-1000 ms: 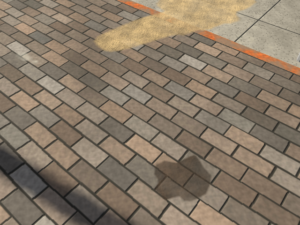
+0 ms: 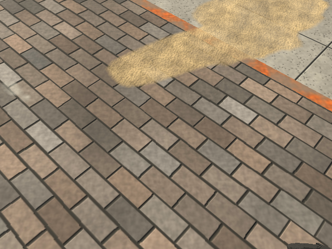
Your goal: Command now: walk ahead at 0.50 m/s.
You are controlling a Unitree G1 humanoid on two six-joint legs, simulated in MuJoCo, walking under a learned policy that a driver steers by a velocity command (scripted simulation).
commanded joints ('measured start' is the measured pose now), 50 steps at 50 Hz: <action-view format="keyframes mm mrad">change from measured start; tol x16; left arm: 1 -2 124 15 -93 -27 -54 -11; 19 -439 48 7 -227 -1 -57 -30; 26 30 229 75 -131 17 -59 -14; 32 -202 52 31 -133 22 -62 -10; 50 -115 195 75 -83 -23 6 18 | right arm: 1 348 -194 -60 29 -3 2 -6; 6 163 -115 -37 12 -11 -13 -1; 26 424 -34 -20 38 23 22 -49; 46 -55 -73 -41 -149 19 67 22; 50 284 -203 -117 -76 19 83 8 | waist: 1 -160 188 -266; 20 -107 90 35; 24 43 77 -168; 26 25 -343 -406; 33 -62 -104 -15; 46 12 -43 68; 50 -195 -43 -146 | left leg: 1 771 349 -655 -273 -240 219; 6 354 203 -278 -402 61 176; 21 448 206 -272 -313 109 131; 24 337 103 -226 39 206 71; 26 -211 -77 -152 625 -492 -15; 27 -287 -12 -199 720 -434 -12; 40 -187 111 -82 249 131 -40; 46 -181 71 1 80 36 13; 50 353 -86 77 -12 -19 120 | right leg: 1 -656 -2 112 606 -71 -34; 14 -525 -79 32 -62 528 44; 21 -404 -39 59 -242 462 14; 24 44 -83 73 -245 398 -67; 26 526 -429 718 -375 115 -252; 32 -26 -263 180 -545 295 -161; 44 128 -279 -147 -564 514 -142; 48 217 -293 -207 -362 945 -103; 50 80 -232 -256 32 1021 -51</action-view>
